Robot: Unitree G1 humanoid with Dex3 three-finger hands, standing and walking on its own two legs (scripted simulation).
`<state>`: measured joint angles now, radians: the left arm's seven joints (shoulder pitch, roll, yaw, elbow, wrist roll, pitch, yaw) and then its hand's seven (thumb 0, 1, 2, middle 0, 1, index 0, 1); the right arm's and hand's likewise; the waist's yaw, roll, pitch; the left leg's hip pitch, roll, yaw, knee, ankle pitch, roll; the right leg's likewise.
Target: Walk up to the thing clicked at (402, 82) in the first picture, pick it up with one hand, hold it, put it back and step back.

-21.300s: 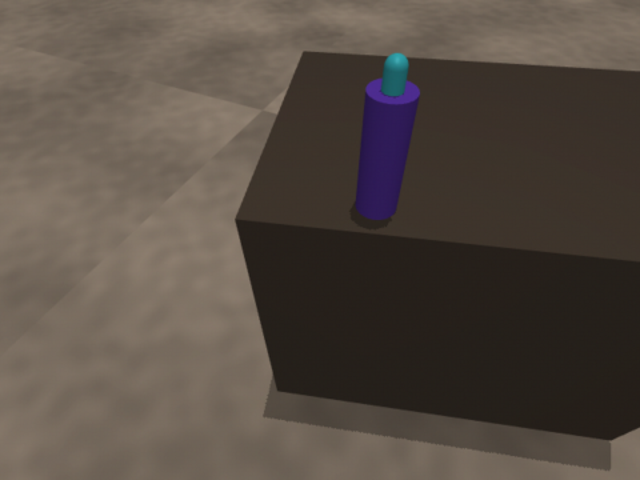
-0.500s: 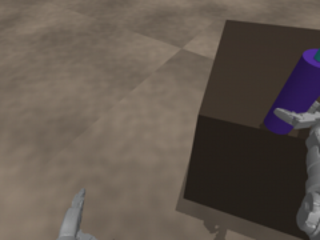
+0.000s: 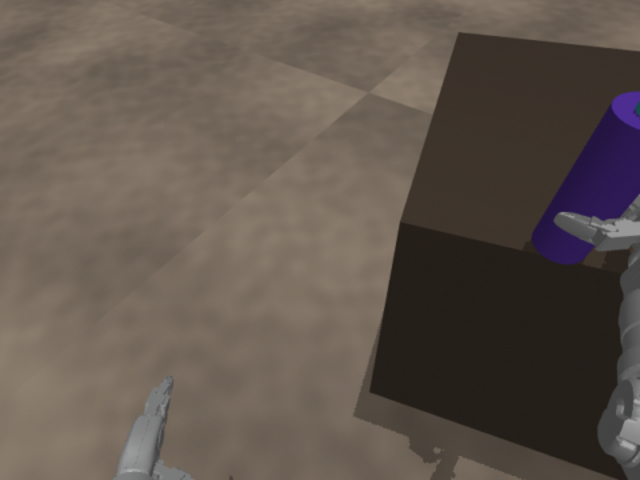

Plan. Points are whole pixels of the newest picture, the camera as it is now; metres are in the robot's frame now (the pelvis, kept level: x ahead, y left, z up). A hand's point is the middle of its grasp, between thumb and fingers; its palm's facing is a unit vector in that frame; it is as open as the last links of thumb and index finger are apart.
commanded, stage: open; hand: right
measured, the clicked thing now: (608, 175) +0.43 -0.26 +0.17
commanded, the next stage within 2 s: withdraw in 0.30 s
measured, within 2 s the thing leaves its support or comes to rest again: neither
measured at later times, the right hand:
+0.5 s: hand (608, 199) +0.44 -0.29 +0.13, palm faces +0.38 +0.92 +0.01, open 14.8 cm
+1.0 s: hand out of the picture +0.43 -0.34 +0.27, palm faces +0.39 +0.91 -0.13, open 17.0 cm
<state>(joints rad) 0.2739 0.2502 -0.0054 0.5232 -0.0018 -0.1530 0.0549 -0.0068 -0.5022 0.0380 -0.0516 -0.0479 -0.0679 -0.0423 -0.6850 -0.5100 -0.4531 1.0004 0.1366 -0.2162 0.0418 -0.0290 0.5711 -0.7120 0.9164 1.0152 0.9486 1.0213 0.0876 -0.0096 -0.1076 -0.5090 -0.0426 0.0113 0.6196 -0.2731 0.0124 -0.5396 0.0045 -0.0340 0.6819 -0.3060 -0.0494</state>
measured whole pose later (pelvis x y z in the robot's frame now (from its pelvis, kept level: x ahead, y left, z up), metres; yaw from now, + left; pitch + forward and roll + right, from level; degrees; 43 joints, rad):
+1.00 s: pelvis +0.02 +0.00 +0.01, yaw -1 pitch +6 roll +1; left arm 0.29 0.28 -0.03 0.50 -0.04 -0.14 0.09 -0.01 -0.53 0.06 -0.06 -0.05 -0.06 -0.06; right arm -0.87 -0.76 -0.41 1.00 0.09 0.06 0.19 -0.01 0.45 -0.04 0.11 0.06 0.10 0.07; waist 0.04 -0.04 -0.11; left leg -0.35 -0.02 0.01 0.51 -0.26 0.01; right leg -0.37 0.03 -0.03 0.55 -0.27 -0.05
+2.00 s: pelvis +0.01 +0.03 +0.02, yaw -3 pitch -5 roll -1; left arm 0.32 0.24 0.15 0.49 -0.04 -0.10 0.06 -0.01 -0.52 0.06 -0.06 -0.05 -0.07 -0.06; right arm 0.45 -0.38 -0.41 -0.40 0.10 -0.24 -0.02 -0.01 0.49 -0.05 0.07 0.05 0.07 0.06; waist -0.06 -0.08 0.02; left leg -0.10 -0.01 0.05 0.44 -0.25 0.04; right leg -0.11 0.04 0.02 0.41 -0.21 -0.02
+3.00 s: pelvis +0.03 +0.01 +0.02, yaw -3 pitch -1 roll +0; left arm 0.18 0.20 -0.03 0.66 -0.01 -0.09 0.05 0.01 0.86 0.88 -0.19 -0.29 -0.20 -0.30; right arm 0.43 -0.19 -0.03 0.25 0.04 -0.16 -0.06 -0.01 0.53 -0.06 0.06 0.05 0.06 0.06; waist -0.01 -0.01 0.04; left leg -0.16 -0.02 0.04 0.44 -0.26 0.03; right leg -0.17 0.04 0.00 0.44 -0.25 -0.03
